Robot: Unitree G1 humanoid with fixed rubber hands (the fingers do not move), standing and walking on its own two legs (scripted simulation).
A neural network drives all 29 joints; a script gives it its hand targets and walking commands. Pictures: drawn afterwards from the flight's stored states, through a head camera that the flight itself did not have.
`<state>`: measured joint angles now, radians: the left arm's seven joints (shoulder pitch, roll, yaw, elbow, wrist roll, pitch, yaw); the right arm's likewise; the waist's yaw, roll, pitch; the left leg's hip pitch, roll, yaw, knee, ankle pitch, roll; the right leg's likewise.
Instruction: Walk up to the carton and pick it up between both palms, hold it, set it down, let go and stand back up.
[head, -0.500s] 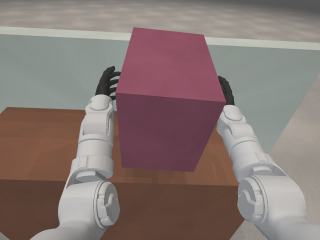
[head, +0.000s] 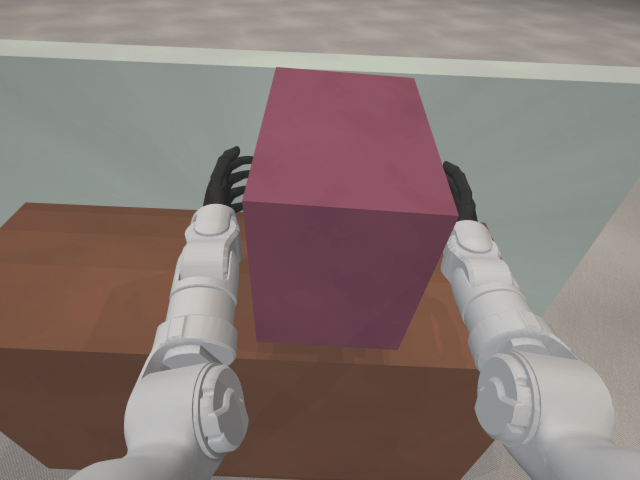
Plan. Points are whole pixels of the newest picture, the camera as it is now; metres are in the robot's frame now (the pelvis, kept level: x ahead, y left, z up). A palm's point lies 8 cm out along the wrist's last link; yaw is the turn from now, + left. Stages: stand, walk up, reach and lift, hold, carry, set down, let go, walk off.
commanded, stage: set down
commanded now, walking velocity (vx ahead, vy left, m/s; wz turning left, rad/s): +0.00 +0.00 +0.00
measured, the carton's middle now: (336, 207) +0.49 +0.02 +0.11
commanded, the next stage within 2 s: none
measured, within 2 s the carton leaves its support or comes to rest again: rests again in 1.62 s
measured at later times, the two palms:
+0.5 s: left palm (228, 225) +0.41 +0.16 +0.14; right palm (452, 235) +0.42 -0.14 +0.13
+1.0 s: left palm (234, 238) +0.42 +0.16 +0.11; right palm (449, 242) +0.43 -0.15 +0.11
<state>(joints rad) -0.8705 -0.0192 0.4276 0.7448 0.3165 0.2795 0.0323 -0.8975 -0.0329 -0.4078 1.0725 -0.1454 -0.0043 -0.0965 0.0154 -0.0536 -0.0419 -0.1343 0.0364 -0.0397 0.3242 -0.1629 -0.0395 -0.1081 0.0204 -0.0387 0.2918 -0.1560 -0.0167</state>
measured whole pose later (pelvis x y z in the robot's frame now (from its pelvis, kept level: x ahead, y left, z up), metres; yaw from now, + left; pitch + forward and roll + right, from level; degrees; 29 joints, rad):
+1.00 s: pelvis +0.01 +0.00 +0.00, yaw -1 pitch +5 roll +0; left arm -0.82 -0.11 0.52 0.76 0.40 0.16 0.04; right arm -0.85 0.02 -0.65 1.00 -0.41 -0.07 0.01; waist 0.05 -0.04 -0.06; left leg -0.25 0.03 -0.02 0.30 -0.15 -0.03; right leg -0.23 0.02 -0.02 0.28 -0.14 -0.01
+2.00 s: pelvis +0.01 +0.01 +0.00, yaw -2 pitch +9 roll +0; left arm -0.80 -0.15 0.58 0.78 0.44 0.04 0.03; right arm -0.81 0.05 -0.74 0.95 -0.51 -0.17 0.05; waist 0.07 -0.03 -0.05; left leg -0.31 0.03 0.01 0.28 -0.13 -0.03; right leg -0.31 0.01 0.00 0.28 -0.12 -0.01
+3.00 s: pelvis +0.01 +0.01 +0.00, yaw -3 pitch +8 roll +0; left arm -0.78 -0.17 0.62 0.75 0.48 0.03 0.02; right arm -0.80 0.08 -0.75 0.88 -0.54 -0.15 0.08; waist 0.06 -0.04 0.00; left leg -0.29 0.03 0.02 0.28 -0.13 -0.02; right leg -0.30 0.01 0.01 0.30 -0.13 0.00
